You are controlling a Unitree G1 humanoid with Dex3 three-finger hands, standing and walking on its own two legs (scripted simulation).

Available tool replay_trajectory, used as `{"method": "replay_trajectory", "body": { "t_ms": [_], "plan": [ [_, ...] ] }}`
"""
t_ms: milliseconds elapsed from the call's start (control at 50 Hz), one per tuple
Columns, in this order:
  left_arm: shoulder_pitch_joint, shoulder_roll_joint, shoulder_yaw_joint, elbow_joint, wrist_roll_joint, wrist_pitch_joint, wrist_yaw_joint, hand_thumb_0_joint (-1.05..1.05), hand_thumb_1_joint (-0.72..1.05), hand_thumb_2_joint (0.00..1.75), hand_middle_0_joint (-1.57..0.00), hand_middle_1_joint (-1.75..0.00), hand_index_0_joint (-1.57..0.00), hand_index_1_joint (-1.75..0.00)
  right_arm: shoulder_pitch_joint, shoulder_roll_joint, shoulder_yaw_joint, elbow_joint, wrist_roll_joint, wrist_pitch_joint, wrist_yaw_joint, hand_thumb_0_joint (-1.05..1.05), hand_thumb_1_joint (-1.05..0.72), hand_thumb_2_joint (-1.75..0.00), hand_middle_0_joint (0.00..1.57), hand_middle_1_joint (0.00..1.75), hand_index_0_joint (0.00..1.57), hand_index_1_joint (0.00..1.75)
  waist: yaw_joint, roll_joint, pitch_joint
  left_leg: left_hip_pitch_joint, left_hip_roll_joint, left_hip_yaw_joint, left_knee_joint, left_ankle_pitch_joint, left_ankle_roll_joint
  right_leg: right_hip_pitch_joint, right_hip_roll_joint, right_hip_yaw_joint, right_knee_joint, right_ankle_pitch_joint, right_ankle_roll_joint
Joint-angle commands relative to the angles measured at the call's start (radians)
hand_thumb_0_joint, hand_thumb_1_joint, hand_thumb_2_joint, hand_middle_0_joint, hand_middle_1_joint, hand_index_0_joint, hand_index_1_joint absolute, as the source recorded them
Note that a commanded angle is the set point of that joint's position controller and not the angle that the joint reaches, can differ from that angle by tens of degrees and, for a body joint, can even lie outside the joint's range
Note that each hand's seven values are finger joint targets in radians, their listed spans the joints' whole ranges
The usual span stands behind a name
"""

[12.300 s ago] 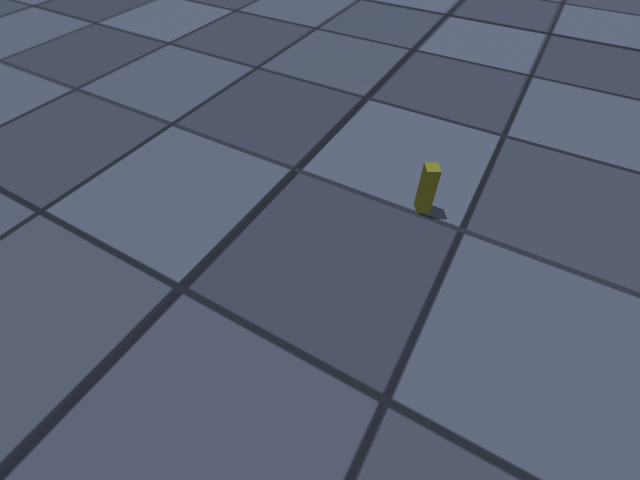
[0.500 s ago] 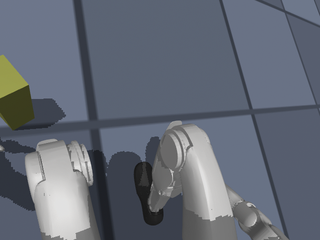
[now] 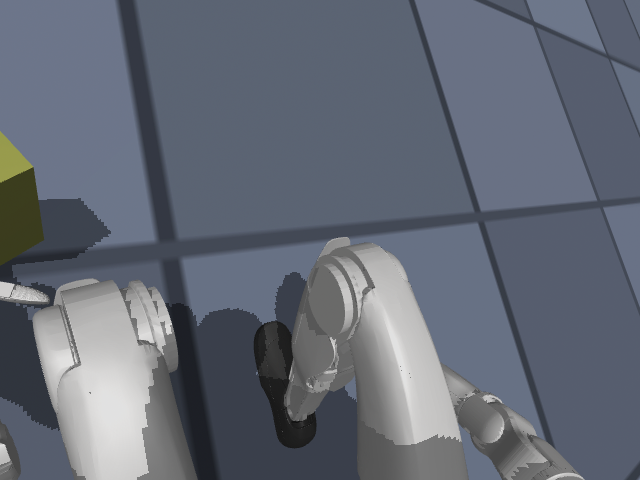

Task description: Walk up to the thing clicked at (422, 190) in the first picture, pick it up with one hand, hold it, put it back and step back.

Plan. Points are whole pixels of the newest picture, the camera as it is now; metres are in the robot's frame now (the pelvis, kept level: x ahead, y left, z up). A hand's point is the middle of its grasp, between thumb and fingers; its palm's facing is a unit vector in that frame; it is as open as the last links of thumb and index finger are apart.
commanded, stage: close in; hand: left
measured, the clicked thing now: out of the picture +0.44 +0.26 -0.17
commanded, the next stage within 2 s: rest palm in 0.08 s
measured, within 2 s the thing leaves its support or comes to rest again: neither
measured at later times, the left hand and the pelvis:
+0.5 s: hand out of the picture +0.42 +0.25 -0.16, palm faces +0.30 -0.95 +0.00, open 16.5 cm; pelvis +0.00 +0.00 +0.00, yaw -1 degrees
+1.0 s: hand out of the picture +0.43 +0.26 -0.16, palm faces +0.30 -0.95 -0.02, open 11.8 cm; pelvis +0.00 +0.00 +0.00, yaw -1 degrees
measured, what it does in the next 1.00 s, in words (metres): stands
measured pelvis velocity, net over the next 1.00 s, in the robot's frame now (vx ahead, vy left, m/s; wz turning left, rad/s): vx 0.00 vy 0.00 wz -0.02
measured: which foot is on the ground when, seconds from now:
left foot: down 0.00-1.00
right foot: down 0.00-1.00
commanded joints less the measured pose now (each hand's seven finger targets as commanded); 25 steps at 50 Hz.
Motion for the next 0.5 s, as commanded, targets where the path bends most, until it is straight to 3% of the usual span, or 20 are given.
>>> {"method": "replay_trajectory", "body": {
  "t_ms": [0,60,140,200,240,260,320,340,480],
  "plan": [
    [-0.197,0.143,-0.017,-0.155,0.001,-0.087,0.035,0.00,-0.54,0.10,-0.03,-0.09,-0.04,-0.08,0.020,-0.345,-0.118,-0.025,-0.002,0.011,-0.018,0.00,-0.90,-0.90,0.20,0.30,0.20,0.30,-0.081,0.499,-0.552,0.342,0.037,0.095,-0.368,0.060,-0.024,0.272,0.045,-0.111,-0.150,0.083,-0.072],
    [-0.212,0.129,-0.038,-0.158,0.009,-0.090,0.058,0.00,-0.56,0.11,-0.03,-0.09,-0.04,-0.09,0.021,-0.342,-0.116,-0.020,-0.005,0.010,-0.015,0.00,-0.90,-0.90,0.20,0.30,0.20,0.30,-0.096,0.498,-0.557,0.348,0.038,0.088,-0.370,0.059,-0.025,0.268,0.045,-0.116,-0.152,0.085,-0.072],
    [-0.199,0.120,-0.051,-0.158,0.026,-0.092,0.087,0.00,-0.52,0.13,-0.03,-0.10,-0.04,-0.09,0.014,-0.343,-0.117,-0.020,-0.004,0.015,-0.011,0.00,-0.90,-0.90,0.20,0.30,0.20,0.30,-0.091,0.502,-0.536,0.353,0.040,0.072,-0.389,0.039,-0.031,0.245,0.043,-0.125,-0.145,0.070,-0.073],
    [-0.189,0.119,-0.053,-0.157,0.031,-0.096,0.105,0.00,-0.39,0.15,-0.03,-0.08,-0.03,-0.08,0.016,-0.337,-0.114,-0.017,-0.005,0.017,-0.005,0.00,-0.87,-0.90,0.20,0.30,0.20,0.30,-0.086,0.499,-0.545,0.349,0.039,0.073,-0.380,0.064,-0.029,0.260,0.045,-0.121,-0.142,0.091,-0.074],
    [-0.196,0.113,-0.055,-0.141,0.032,-0.098,0.121,0.00,-0.37,0.16,-0.04,-0.08,-0.04,-0.08,0.014,-0.336,-0.109,-0.016,-0.007,0.019,-0.005,0.00,-0.88,-0.90,0.20,0.30,0.20,0.30,-0.099,0.493,-0.546,0.353,0.039,0.072,-0.374,0.083,-0.031,0.263,0.045,-0.125,-0.142,0.104,-0.073],
    [-0.205,0.134,-0.044,-0.151,0.032,-0.102,0.129,0.00,-0.36,0.17,-0.04,-0.08,-0.03,-0.08,0.018,-0.334,-0.106,-0.015,-0.009,0.019,-0.005,0.00,-0.87,-0.90,0.20,0.30,0.20,0.30,-0.090,0.499,-0.553,0.352,0.039,0.076,-0.371,0.083,-0.029,0.275,0.049,-0.121,-0.146,0.108,-0.073],
    [-0.216,0.116,-0.066,-0.123,0.043,-0.106,0.148,0.00,-0.29,0.19,-0.03,-0.08,-0.03,-0.08,0.013,-0.333,-0.101,-0.015,-0.012,0.021,-0.002,0.00,-0.87,-0.90,0.20,0.30,0.20,0.30,-0.108,0.487,-0.530,0.329,0.037,0.076,-0.367,0.060,-0.025,0.269,0.051,-0.125,-0.153,0.091,-0.073],
    [-0.216,0.131,-0.063,-0.135,0.049,-0.107,0.152,0.00,-0.29,0.20,-0.03,-0.09,-0.03,-0.09,0.014,-0.329,-0.100,-0.013,-0.013,0.020,-0.002,0.00,-0.87,-0.90,0.20,0.30,0.20,0.30,-0.097,0.491,-0.535,0.338,0.039,0.077,-0.371,0.062,-0.025,0.275,0.052,-0.121,-0.156,0.093,-0.074],
    [-0.225,0.144,-0.075,-0.118,0.074,-0.112,0.172,0.00,-0.24,0.20,-0.03,-0.08,-0.02,-0.08,0.004,-0.335,-0.096,-0.015,-0.018,0.027,0.001,0.00,-0.87,-0.90,0.20,0.30,0.20,0.30,-0.103,0.514,-0.528,0.368,0.047,0.062,-0.382,0.061,-0.033,0.252,0.054,-0.130,-0.148,0.089,-0.076]
  ]
}}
